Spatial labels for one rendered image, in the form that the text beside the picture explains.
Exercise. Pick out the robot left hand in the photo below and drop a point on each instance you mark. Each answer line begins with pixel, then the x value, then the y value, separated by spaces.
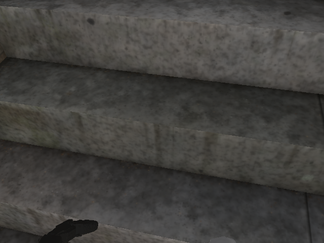
pixel 68 230

